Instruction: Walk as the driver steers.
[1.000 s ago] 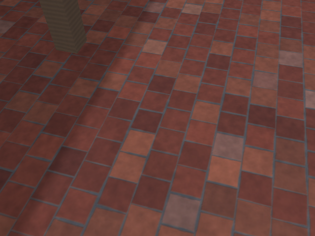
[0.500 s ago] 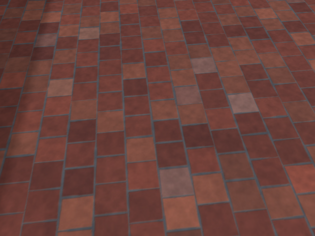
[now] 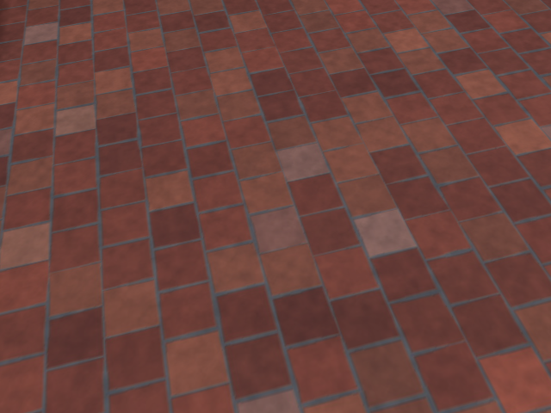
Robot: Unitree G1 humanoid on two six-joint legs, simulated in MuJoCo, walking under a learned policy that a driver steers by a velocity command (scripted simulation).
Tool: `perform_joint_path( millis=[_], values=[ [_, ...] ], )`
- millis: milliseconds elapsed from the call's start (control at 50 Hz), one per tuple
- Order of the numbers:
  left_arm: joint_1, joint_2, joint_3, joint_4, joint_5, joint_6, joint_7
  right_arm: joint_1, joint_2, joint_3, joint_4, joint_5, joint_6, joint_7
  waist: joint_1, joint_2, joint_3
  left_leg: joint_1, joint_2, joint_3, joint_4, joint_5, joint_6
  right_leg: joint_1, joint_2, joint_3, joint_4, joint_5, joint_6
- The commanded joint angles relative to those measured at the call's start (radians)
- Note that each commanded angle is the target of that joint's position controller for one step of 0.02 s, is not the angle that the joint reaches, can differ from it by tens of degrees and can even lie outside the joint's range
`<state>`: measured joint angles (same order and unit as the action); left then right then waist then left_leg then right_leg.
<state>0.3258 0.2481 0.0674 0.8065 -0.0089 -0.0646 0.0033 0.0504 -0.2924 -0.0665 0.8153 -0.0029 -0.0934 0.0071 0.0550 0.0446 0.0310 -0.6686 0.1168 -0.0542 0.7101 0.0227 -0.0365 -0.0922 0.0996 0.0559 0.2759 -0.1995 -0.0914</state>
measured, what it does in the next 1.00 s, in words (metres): walks ahead: left foot, then right foot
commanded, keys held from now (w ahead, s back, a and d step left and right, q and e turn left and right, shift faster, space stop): w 0.68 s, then w+q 0.16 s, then no key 0.16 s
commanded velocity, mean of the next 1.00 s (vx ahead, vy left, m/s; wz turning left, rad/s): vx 0.48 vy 0.00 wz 0.00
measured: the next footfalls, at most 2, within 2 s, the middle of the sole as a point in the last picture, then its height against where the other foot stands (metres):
left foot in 0.20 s outside the picture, level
right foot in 0.74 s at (359, 360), level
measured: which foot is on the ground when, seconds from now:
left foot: up 0.00-0.18, down 0.20-0.74, up 0.76-1.00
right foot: down 0.00-0.22, up 0.24-0.72, down 0.74-1.00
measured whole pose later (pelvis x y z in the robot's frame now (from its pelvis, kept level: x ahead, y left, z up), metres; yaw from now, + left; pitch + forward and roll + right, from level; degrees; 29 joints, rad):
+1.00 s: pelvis +0.57 -0.01 +0.00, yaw +3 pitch +1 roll -1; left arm 0.27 0.25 0.06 0.89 0.02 -0.09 -0.01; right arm 0.17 -0.31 -0.07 0.85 0.01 -0.04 -0.01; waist 0.03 0.05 0.04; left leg -0.62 0.09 -0.06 0.94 -0.21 -0.01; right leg -0.15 0.03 -0.12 0.30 -0.17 -0.05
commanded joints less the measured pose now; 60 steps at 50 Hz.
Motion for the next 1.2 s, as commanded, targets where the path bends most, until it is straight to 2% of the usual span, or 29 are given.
perform_joint_path(
  millis=[20, 140, 180, 200, 220, 240, 260, 280, 300, 320, 340, 400, 540, 640, 680, 720, 740, 760, 780, 800, 820, 840, 880, 940, 1040, 1120, 1160, 1180, 1200],
  values=[
    [0.028, 0.171, 0.040, -0.031, -0.003, -0.016, 0.008, -0.115, -0.045, 0.000, -0.077, 0.010, -0.015, 0.012, 0.024, -0.112, 0.017, 0.085, -0.040, 0.038, -0.129, 0.148, 0.007, -0.065, -0.238, 0.117, -0.113, 0.173, -0.122],
    [0.089, 0.181, 0.045, 0.020, -0.005, 0.007, 0.017, -0.150, -0.075, -0.001, -0.109, 0.012, -0.033, 0.040, 0.018, -0.127, 0.031, 0.031, -0.068, 0.041, -0.230, -0.022, 0.075, 0.169, -0.329, 0.162, 0.007, 0.364, -0.101],
    [0.057, 0.197, 0.048, 0.014, -0.004, 0.015, 0.019, -0.024, -0.113, -0.020, -0.078, 0.011, -0.036, 0.037, -0.056, -0.152, -0.050, 0.227, -0.124, 0.093, -0.247, -0.075, 0.115, 0.175, -0.301, 0.132, 0.145, 0.681, -0.074],
    [0.039, 0.183, 0.039, 0.006, 0.000, 0.018, 0.018, 0.124, -0.153, -0.038, -0.038, 0.005, -0.035, 0.031, -0.130, -0.138, -0.153, 0.453, -0.111, 0.085, -0.238, -0.026, 0.152, 0.109, -0.250, 0.094, 0.317, 0.736, -0.047],
    [0.041, 0.140, 0.019, -0.016, 0.018, 0.018, 0.018, 0.304, -0.211, -0.050, -0.011, -0.009, -0.033, 0.024, -0.190, -0.033, -0.305, 0.755, 0.070, -0.127, -0.203, -0.013, 0.222, -0.091, -0.179, 0.056, 0.613, 0.455, -0.015],
    [0.193, 0.038, -0.006, -0.012, -0.001, -0.002, 0.008, 0.364, -0.248, -0.062, 0.025, -0.004, -0.026, 0.032, -0.116, 0.274, -0.413, 1.071, 0.271, -0.599, -0.312, -0.228, 0.376, -0.478, -0.002, 0.042, 0.946, -0.309, 0.055],
    [0.127, 0.136, 0.007, -0.003, -0.014, -0.017, 0.005, 0.349, -0.151, -0.036, 0.022, 0.023, -0.024, 0.034, -0.160, 0.166, -0.355, 1.054, 0.249, -0.658, -0.392, -0.399, 0.342, -0.599, -0.046, 0.135, 1.040, -0.377, 0.044],
    [0.021, 0.176, 0.019, -0.034, -0.030, -0.027, 0.001, 0.275, -0.116, -0.025, 0.008, 0.022, -0.021, 0.029, -0.158, 0.095, -0.204, 0.923, 0.220, -0.507, -0.413, -0.387, 0.298, -0.658, -0.096, 0.105, 1.041, -0.288, 0.039],
    [-0.037, 0.168, 0.016, -0.048, -0.025, -0.033, 0.004, 0.206, -0.109, -0.019, -0.006, 0.010, -0.016, 0.025, -0.129, 0.004, -0.125, 0.777, 0.185, -0.403, -0.438, -0.291, 0.277, -0.629, -0.149, 0.062, 0.994, -0.200, 0.041],
    [-0.067, 0.161, 0.021, -0.052, -0.009, -0.033, 0.006, 0.168, -0.089, -0.013, -0.011, 0.000, -0.016, 0.026, -0.106, -0.019, -0.066, 0.667, 0.154, -0.333, -0.464, -0.187, 0.274, -0.605, -0.179, 0.045, 0.934, -0.151, 0.047],
    [-0.045, 0.149, 0.024, -0.050, -0.005, -0.027, 0.005, 0.155, -0.078, -0.006, -0.011, -0.011, -0.019, 0.025, -0.074, 0.007, -0.064, 0.606, 0.133, -0.286, -0.485, -0.119, 0.271, -0.549, -0.205, 0.047, 0.900, -0.120, 0.050],
    [-0.030, 0.101, 0.015, -0.049, -0.002, -0.007, 0.006, 0.164, -0.091, -0.008, 0.007, 0.001, -0.024, 0.023, -0.048, 0.029, -0.048, 0.528, 0.113, -0.190, -0.548, -0.024, 0.288, -0.522, -0.233, 0.021, 0.791, -0.096, 0.075],
    [-0.261, 0.062, -0.008, -0.109, 0.001, -0.017, -0.007, 0.249, -0.141, -0.018, 0.046, 0.017, -0.006, -0.001, -0.114, 0.009, 0.002, 0.524, 0.044, -0.010, -0.588, 0.044, 0.235, -0.502, -0.199, -0.045, 0.368, 0.276, 0.104],
    [-0.376, 0.082, -0.008, -0.156, -0.009, -0.028, -0.033, 0.326, -0.154, -0.023, 0.088, 0.025, 0.019, -0.004, -0.138, 0.022, 0.033, 0.680, 0.119, -0.034, -0.523, 0.064, 0.223, -0.529, -0.171, -0.042, 0.248, 0.230, 0.072],
    [-0.346, 0.107, 0.000, -0.154, -0.008, -0.032, -0.040, 0.317, -0.169, -0.029, 0.092, 0.026, 0.031, -0.010, -0.104, 0.037, 0.012, 0.732, 0.141, -0.040, -0.462, 0.170, 0.204, -0.476, -0.155, -0.049, 0.223, 0.154, 0.044],
    [-0.141, 0.170, 0.035, -0.097, -0.001, -0.036, -0.032, 0.291, -0.160, -0.023, 0.087, 0.027, 0.040, -0.013, 0.013, 0.029, -0.111, 0.677, 0.080, -0.007, -0.223, 0.397, 0.166, -0.159, -0.111, -0.083, 0.180, 0.151, -0.002],
    [0.044, 0.238, 0.058, -0.061, 0.014, -0.035, -0.021, 0.286, -0.115, -0.003, 0.061, 0.009, 0.038, -0.013, 0.084, -0.040, -0.260, 0.488, 0.023, 0.027, 0.051, 0.207, 0.131, 0.154, -0.250, 0.055, 0.234, 0.188, -0.060],
    [0.114, 0.320, 0.076, -0.038, 0.017, -0.027, -0.019, 0.420, 0.006, 0.034, 0.048, 0.008, 0.018, -0.006, 0.034, -0.293, -0.404, 0.077, -0.150, 0.067, 0.424, -0.390, 0.063, 0.520, -0.503, 0.498, 0.166, 0.005, -0.209],
    [0.128, 0.222, 0.051, -0.043, 0.010, -0.023, -0.019, 0.376, -0.079, 0.014, 0.066, 0.028, 0.002, -0.002, 0.073, -0.252, -0.419, -0.027, -0.135, -0.073, 0.555, -0.607, 0.069, 0.492, -0.515, 0.631, 0.065, -0.130, -0.200],
    [0.056, 0.182, 0.035, -0.047, 0.008, -0.025, -0.015, 0.285, -0.143, -0.007, 0.034, 0.053, -0.005, 0.000, 0.066, -0.201, -0.253, -0.096, -0.086, -0.073, 0.590, -0.538, 0.080, 0.360, -0.484, 0.480, 0.037, -0.143, -0.152],
    [-0.017, 0.158, 0.026, -0.054, 0.010, -0.027, -0.013, 0.233, -0.137, -0.007, 0.021, 0.052, -0.004, -0.003, 0.035, -0.149, -0.165, -0.076, -0.036, -0.046, 0.556, -0.448, 0.080, 0.218, -0.446, 0.359, 0.005, -0.090, -0.125],
    [-0.074, 0.126, 0.018, -0.053, 0.014, -0.032, -0.016, 0.213, -0.127, -0.012, 0.020, 0.039, 0.003, -0.007, 0.006, -0.128, -0.096, -0.045, -0.008, -0.042, 0.504, -0.385, 0.075, 0.098, -0.410, 0.271, -0.038, -0.034, -0.111],
    [-0.138, 0.100, 0.011, -0.045, 0.027, -0.047, -0.023, 0.260, -0.090, -0.016, 0.035, 0.031, 0.032, -0.015, -0.057, -0.148, -0.051, 0.084, 0.007, -0.046, 0.451, -0.340, 0.057, -0.054, -0.364, 0.136, -0.080, 0.244, -0.105],
    [-0.154, 0.126, 0.017, -0.012, 0.030, -0.058, -0.020, 0.272, -0.044, -0.010, 0.030, 0.014, 0.057, -0.022, -0.101, -0.119, -0.042, 0.117, -0.015, -0.032, 0.345, -0.296, 0.024, -0.119, -0.350, -0.010, -0.073, 0.620, -0.126],
    [-0.125, 0.152, 0.017, 0.039, 0.021, -0.031, 0.006, 0.127, -0.008, 0.013, -0.007, -0.001, 0.050, 0.000, -0.054, -0.117, -0.067, 0.220, -0.039, 0.045, -0.022, -0.012, 0.018, -0.096, -0.290, -0.134, -0.061, 0.653, -0.098],
    [-0.100, 0.176, 0.022, 0.086, 0.000, -0.005, 0.008, 0.073, -0.050, 0.005, -0.030, -0.005, 0.049, 0.007, -0.045, -0.127, -0.076, 0.239, -0.062, 0.043, -0.134, -0.063, 0.050, 0.009, -0.334, -0.092, 0.033, 0.613, -0.086],
    [-0.113, 0.165, 0.019, 0.100, -0.013, 0.007, 0.011, 0.129, -0.071, -0.006, -0.008, -0.013, 0.046, 0.007, -0.088, -0.109, -0.093, 0.353, -0.088, 0.063, -0.262, 0.022, 0.086, 0.009, -0.303, -0.093, 0.143, 0.540, -0.040],
    [-0.058, 0.145, 0.013, 0.113, 0.002, 0.005, 0.012, 0.165, -0.133, -0.025, 0.002, -0.018, 0.044, -0.002, -0.084, -0.046, -0.130, 0.476, -0.045, 0.013, -0.288, 0.347, 0.114, -0.024, -0.241, -0.118, 0.234, 0.454, 0.012],
    [0.018, 0.104, 0.000, 0.117, 0.032, -0.005, 0.008, 0.191, -0.192, -0.034, 0.000, -0.030, 0.048, -0.012, -0.044, 0.071, -0.219, 0.692, 0.094, -0.117, -0.198, 0.718, 0.197, -0.171, -0.162, -0.154, 0.384, 0.163, 0.071]
  ],
)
